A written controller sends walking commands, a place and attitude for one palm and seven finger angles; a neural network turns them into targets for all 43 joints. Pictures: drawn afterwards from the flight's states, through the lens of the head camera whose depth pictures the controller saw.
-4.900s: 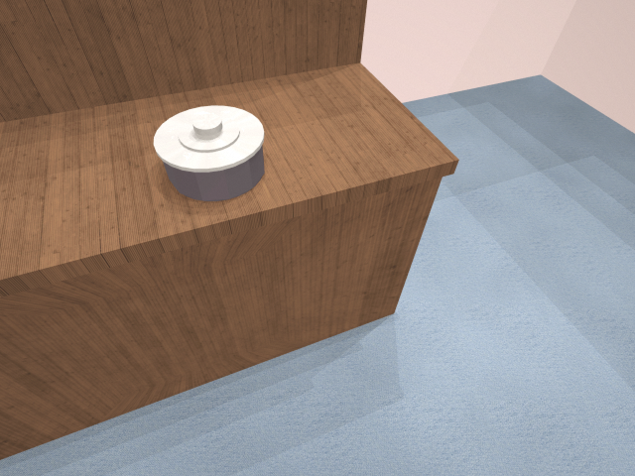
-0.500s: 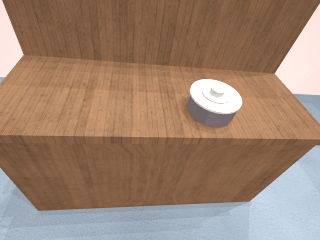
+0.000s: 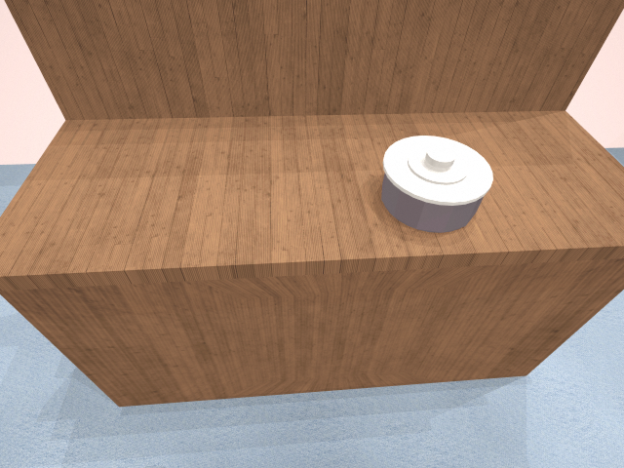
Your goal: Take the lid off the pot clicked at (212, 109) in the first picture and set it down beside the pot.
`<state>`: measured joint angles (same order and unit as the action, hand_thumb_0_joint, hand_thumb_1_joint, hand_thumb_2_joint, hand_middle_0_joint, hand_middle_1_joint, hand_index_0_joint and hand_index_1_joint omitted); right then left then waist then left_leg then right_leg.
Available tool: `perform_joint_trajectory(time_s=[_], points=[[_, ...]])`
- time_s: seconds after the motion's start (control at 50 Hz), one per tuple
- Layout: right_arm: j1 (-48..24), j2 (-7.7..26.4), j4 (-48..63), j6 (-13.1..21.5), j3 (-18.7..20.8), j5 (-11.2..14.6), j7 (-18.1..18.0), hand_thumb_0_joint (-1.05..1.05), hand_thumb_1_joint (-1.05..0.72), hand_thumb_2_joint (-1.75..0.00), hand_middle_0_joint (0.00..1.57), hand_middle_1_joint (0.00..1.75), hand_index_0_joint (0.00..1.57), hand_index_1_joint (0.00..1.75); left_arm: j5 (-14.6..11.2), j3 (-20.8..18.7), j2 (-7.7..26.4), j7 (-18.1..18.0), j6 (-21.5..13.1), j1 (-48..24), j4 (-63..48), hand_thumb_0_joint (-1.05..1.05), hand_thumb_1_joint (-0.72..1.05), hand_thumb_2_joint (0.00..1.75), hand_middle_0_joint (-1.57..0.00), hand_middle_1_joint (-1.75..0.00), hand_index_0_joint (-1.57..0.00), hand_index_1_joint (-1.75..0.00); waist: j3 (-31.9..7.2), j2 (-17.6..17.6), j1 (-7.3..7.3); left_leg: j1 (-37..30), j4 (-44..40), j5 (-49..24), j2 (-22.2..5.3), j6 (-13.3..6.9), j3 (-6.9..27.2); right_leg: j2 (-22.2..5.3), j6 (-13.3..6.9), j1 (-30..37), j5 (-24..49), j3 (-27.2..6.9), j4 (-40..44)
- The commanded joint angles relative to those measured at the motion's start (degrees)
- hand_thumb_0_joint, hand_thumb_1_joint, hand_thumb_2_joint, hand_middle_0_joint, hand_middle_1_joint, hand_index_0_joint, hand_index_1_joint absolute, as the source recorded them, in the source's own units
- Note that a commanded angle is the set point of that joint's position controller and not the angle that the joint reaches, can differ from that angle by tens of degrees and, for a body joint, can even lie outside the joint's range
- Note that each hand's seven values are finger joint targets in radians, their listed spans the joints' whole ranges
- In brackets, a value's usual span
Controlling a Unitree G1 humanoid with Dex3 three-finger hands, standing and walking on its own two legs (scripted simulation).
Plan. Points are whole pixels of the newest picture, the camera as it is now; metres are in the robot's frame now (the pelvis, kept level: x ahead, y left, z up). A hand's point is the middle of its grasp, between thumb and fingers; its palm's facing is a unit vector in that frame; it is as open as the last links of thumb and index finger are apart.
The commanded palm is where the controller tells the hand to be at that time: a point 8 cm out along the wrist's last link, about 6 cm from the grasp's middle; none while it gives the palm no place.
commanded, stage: look again from close up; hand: left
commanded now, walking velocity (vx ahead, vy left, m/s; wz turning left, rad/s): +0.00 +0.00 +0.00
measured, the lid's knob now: (440, 156) +0.64 -0.21 +0.06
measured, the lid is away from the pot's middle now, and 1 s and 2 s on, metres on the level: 0.00 0.00 0.00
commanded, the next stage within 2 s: shuffle to correct the standing spot in 1.70 s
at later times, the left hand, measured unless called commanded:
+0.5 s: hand out of the picture -0.01 +0.18 -0.19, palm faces +0.07 -0.99 -0.14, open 7.3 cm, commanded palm none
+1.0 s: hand out of the picture +0.08 +0.25 -0.18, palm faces +0.03 -0.98 -0.20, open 7.4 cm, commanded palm none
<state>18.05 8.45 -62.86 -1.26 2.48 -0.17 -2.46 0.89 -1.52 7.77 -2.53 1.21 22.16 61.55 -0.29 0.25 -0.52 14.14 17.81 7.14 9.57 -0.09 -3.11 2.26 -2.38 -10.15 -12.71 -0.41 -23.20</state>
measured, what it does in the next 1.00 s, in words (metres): steps on the spot: left foot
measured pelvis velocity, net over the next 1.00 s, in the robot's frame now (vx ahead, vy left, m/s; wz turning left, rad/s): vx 0.04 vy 0.07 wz -0.01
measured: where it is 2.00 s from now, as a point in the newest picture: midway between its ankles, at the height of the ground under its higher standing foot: outside the picture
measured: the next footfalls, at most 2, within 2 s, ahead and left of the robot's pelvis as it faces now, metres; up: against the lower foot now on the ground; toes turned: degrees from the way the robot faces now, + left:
left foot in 0.70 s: +0.07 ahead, +0.20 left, +0.00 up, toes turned -4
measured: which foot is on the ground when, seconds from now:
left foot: down 0.00-0.54, up 0.56-0.68, down 0.70-1.00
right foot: down 0.00-1.00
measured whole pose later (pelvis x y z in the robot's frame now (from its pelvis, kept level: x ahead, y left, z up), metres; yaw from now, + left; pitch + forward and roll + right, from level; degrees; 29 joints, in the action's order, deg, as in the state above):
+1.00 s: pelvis +0.04 +0.07 +0.00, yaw -1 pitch +0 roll +0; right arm 14.5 8.6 -60.7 0.9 1.4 -0.6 -1.9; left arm 0.8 -1.0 10.6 -1.7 -0.9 14.4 59.7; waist 0.6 -1.6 0.6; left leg 12.1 27.8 15.6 0.3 1.3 3.6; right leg -1.9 2.5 -11.6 -16.7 -3.4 -28.4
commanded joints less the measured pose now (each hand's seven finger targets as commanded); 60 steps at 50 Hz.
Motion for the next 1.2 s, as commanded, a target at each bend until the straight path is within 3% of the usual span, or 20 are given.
perform_joint_trajectory(time_s=[0.0,0.14,0.22,0.26,0.28,0.32,0.38,0.42,0.48,0.5,0.52,0.54,0.56,0.58,0.6,0.64,0.68,0.7,0.86,1.18], points=[[7.6,1.7,0.1,0.4,-0.2,0.1,0.5,0.00,-0.90,-0.90,0.20,0.30,0.20,0.30,-0.5,-0.1,3.9,-1.0,-1.8,-4.1,-3.1,0.00,0.90,0.90,-0.20,-0.30,-0.20,-0.30,6.1,-12.8,-4.27,-10.3,11.2,10.0,-9.5,-0.4,8.5,-12.0,-5.6,-19.9,-22.3,-14.7,13.8],[3.7,4.5,-0.3,2.4,-0.7,-0.2,-0.5,0.00,-0.90,-0.90,0.20,0.30,0.20,0.30,-0.4,0.6,2.6,-0.7,-1.3,5.0,0.7,0.00,0.90,0.90,-0.20,-0.30,-0.20,-0.30,8.5,5.7,1.34,0.8,-12.7,20.4,-18.9,-0.4,22.1,-2.8,-1.3,-6.0,-6.1,-2.9,-3.2],[-1.9,5.0,1.2,1.3,-0.5,0.6,-1.2,0.00,-0.90,-0.90,0.20,0.30,0.20,0.30,-0.8,-1.5,5.3,-1.2,-1.2,17.4,4.5,0.00,0.90,0.90,-0.20,-0.30,-0.20,-0.30,7.5,8.4,6.98,0.4,-10.1,-5.0,-12.8,16.0,12.0,-2.3,-1.3,4.2,-7.3,1.9,6.4],[-1.8,2.7,1.1,1.1,-0.2,1.8,-0.4,0.00,-0.90,-0.90,0.20,0.30,0.20,0.30,-0.9,-2.0,4.3,-1.5,-2.2,14.1,4.3,0.00,0.90,0.90,-0.20,-0.30,-0.20,-0.30,5.1,-7.8,4.61,-3.8,13.6,-2.9,-7.5,11.6,5.5,-12.3,-6.6,-0.6,-6.4,-6.9,10.8],[2.7,1.6,0.3,1.1,0.2,1.8,0.0,0.00,-0.90,-0.90,0.20,0.30,0.20,0.30,-0.8,-1.4,3.7,-1.7,-2.4,3.7,1.4,0.00,0.90,0.90,-0.20,-0.30,-0.20,-0.30,4.3,-18.0,-0.65,-5.5,22.0,12.4,-10.3,3.0,11.0,-18.5,-9.4,-9.3,-8.9,-15.4,10.6],[8.8,0.5,-1.0,1.2,0.3,0.7,0.9,0.00,-0.90,-0.90,0.20,0.30,0.20,0.30,-0.4,-0.8,2.3,-1.5,-3.0,-8.1,-3.3,0.00,0.90,0.90,-0.20,-0.30,-0.20,-0.30,5.7,-12.3,-5.16,-11.1,12.9,10.5,-12.9,-0.4,12.2,-15.8,-5.5,-18.4,-11.4,-9.4,8.2],[6.8,3.5,-0.7,3.0,0.0,-0.5,-0.2,0.00,-0.90,-0.90,0.20,0.30,0.20,0.30,-0.5,-0.3,0.6,-0.7,-1.9,2.8,-1.0,0.00,0.90,0.90,-0.20,-0.30,-0.20,-0.30,3.4,9.7,0.05,-7.4,-5.3,4.3,-21.1,-3.0,22.1,-3.4,0.6,-9.9,-9.1,-0.5,-9.6],[4.4,4.1,1.0,2.6,-0.3,-0.9,-1.5,0.00,-0.90,-0.90,0.20,0.30,0.20,0.30,-0.2,-0.8,3.5,-1.0,-0.9,6.2,1.1,0.00,0.90,0.90,-0.20,-0.30,-0.20,-0.30,4.8,8.5,2.02,-5.7,-10.8,-8.1,-19.9,3.1,21.2,-2.3,0.3,-7.6,-16.0,-0.7,-12.9],[-7.3,7.8,4.2,0.8,0.6,0.3,-2.1,0.00,-0.90,-0.90,0.20,0.30,0.20,0.30,-0.8,-3.8,6.7,-1.7,-0.2,24.9,5.9,0.00,0.90,0.90,-0.20,-0.30,-0.20,-0.30,5.1,13.4,11.88,2.4,-4.2,-42.6,-11.8,35.6,7.6,0.0,0.4,11.5,-16.7,7.7,-0.5],[-12.9,9.3,5.7,-0.2,1.5,2.0,-1.7,0.00,-0.90,-0.90,0.20,0.30,0.20,0.30,-0.6,-5.6,8.9,-2.2,-0.4,33.8,8.1,0.00,0.90,0.90,-0.20,-0.30,-0.20,-0.30,2.1,1.6,16.98,3.7,20.6,-44.7,-2.8,34.6,-0.5,-6.3,-4.3,16.3,-9.0,6.0,11.0],[-10.2,5.7,5.5,-0.4,2.5,3.5,-0.4,0.00,-0.90,-0.90,0.20,0.30,0.20,0.30,-0.5,-5.2,9.1,-2.9,-0.8,18.9,4.1,0.00,0.90,0.90,-0.20,-0.30,-0.20,-0.30,1.7,-27.4,10.50,1.7,60.6,16.9,-4.4,18.0,7.8,-25.4,-12.1,-1.5,4.1,-11.1,13.1],[0.1,6.3,5.8,-0.3,3.3,1.3,0.5,0.00,-0.90,-0.90,0.20,0.30,0.20,0.30,0.6,-2.1,4.6,-2.9,-1.9,-4.2,-4.0,0.00,0.90,0.90,-0.20,-0.30,-0.20,-0.30,3.8,-18.1,-2.81,7.7,65.9,28.7,-8.9,6.1,15.6,-24.7,-12.7,-12.2,4.1,-17.2,9.4],[5.0,4.7,3.7,0.2,3.1,0.5,1.5,0.00,-0.90,-0.90,0.20,0.30,0.20,0.30,1.4,-2.4,6.4,-2.5,-3.4,-14.0,-7.9,0.00,0.90,0.90,-0.20,-0.30,-0.20,-0.30,4.8,-13.1,-5.88,3.1,59.2,26.2,-11.3,-16.2,15.3,-23.3,-10.9,-16.1,3.4,-11.0,8.6],[4.8,1.7,4.1,1.2,1.7,0.6,2.6,0.00,-0.90,-0.90,0.20,0.30,0.20,0.30,1.8,-2.0,7.6,-1.6,-3.7,-13.7,-9.1,0.00,0.90,0.90,-0.20,-0.30,-0.20,-0.30,6.1,-7.1,-6.65,2.3,36.8,25.2,-11.0,-21.0,10.1,-19.6,-6.8,-12.7,1.8,-5.5,7.0],[2.3,0.1,3.6,1.5,1.3,0.3,2.9,0.00,-0.90,-0.90,0.20,0.30,0.20,0.30,1.9,-2.4,7.8,-1.2,-3.0,-8.3,-7.7,0.00,0.90,0.90,-0.20,-0.30,-0.20,-0.30,6.7,-6.7,-3.37,0.1,20.8,21.3,-9.9,-7.5,5.8,-16.8,-4.1,-12.0,-3.6,-4.6,3.5],[2.2,0.2,3.5,2.3,-0.7,-0.3,1.4,0.00,-0.90,-0.90,0.20,0.30,0.20,0.30,0.9,-1.1,6.2,-0.7,-1.9,-0.5,-4.4,0.00,0.90,0.90,-0.20,-0.30,-0.20,-0.30,8.3,-1.1,-0.50,-5.2,3.5,9.1,-7.9,4.7,2.5,-10.2,-2.2,-13.1,-5.4,-1.7,-7.2],[2.1,5.8,5.3,3.4,0.6,-0.6,0.7,0.00,-0.90,-0.90,0.20,0.30,0.20,0.30,0.1,-1.2,5.1,0.3,-1.3,2.8,-4.6,0.00,0.90,0.90,-0.20,-0.30,-0.20,-0.30,5.8,15.7,1.55,-2.2,-0.3,-3.6,-21.0,-4.9,21.3,-5.2,2.5,-13.1,-15.4,1.6,-16.3],[1.0,7.8,6.3,3.0,0.7,-1.4,0.3,0.00,-0.90,-0.90,0.20,0.30,0.20,0.30,-0.5,-1.4,5.6,0.1,-1.3,1.8,-5.3,0.00,0.90,0.90,-0.20,-0.30,-0.20,-0.30,4.7,12.1,1.40,2.4,-1.4,-5.0,-24.6,-8.3,23.8,-4.8,1.9,-9.9,-18.4,-0.1,-18.0],[-1.0,4.5,5.3,3.3,-0.5,0.0,0.3,0.00,-0.90,-0.90,0.20,0.30,0.20,0.30,-0.6,-0.4,7.6,0.3,-3.0,-0.6,-2.6,0.00,0.90,0.90,-0.20,-0.30,-0.20,-0.30,-1.3,-4.2,1.29,-2.2,7.2,-4.5,-12.6,-0.6,8.6,-8.6,0.6,0.6,13.6,-6.0,-1.0],[0.9,5.2,2.4,3.1,-1.0,-0.1,0.7,0.00,-0.90,-0.90,0.20,0.30,0.20,0.30,-0.5,-0.6,8.5,0.4,-2.2,-5.1,-4.1,0.00,0.90,0.90,-0.20,-0.30,-0.20,-0.30,3.3,0.2,1.17,-1.1,5.2,-2.0,-13.2,-0.4,7.7,-6.9,1.2,-0.2,6.3,-4.3,0.6]])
